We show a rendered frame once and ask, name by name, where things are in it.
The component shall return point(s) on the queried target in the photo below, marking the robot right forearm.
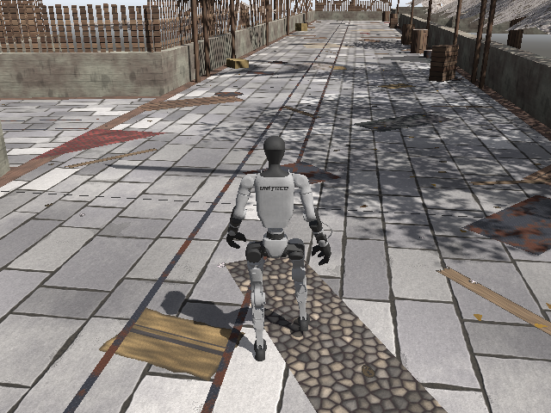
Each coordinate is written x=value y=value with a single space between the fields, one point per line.
x=318 y=230

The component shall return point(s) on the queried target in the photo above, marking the left robot hand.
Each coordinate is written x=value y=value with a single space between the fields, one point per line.
x=238 y=236

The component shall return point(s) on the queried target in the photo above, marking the robot head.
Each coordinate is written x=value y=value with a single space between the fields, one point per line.
x=274 y=148

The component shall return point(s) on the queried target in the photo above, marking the right robot hand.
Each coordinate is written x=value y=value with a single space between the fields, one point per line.
x=325 y=251

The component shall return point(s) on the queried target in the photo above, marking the robot left forearm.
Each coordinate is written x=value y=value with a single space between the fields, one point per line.
x=234 y=224

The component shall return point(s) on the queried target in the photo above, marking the left robot upper arm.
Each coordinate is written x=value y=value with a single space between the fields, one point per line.
x=247 y=182

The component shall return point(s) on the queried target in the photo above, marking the right robot upper arm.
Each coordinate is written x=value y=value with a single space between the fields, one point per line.
x=306 y=196

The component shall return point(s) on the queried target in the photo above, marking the right robot foot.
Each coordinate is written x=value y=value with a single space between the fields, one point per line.
x=303 y=324

